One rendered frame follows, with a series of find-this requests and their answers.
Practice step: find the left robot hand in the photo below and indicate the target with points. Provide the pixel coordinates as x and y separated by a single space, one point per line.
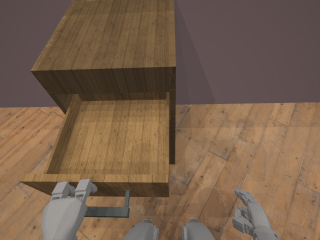
63 216

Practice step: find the robot right forearm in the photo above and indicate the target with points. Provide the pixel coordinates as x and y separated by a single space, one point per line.
265 233

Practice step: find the handle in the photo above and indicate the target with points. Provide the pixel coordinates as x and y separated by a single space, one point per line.
109 212

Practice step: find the right robot thigh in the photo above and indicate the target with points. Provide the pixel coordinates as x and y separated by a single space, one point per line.
196 231

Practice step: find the robot left shin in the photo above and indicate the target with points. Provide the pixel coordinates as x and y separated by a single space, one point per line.
148 221

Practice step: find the drawer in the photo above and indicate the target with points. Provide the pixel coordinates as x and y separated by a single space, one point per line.
121 141

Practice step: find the cabinet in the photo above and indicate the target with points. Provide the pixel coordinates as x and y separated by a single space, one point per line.
112 46

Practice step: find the right robot hand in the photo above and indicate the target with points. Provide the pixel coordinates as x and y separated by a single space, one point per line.
254 215

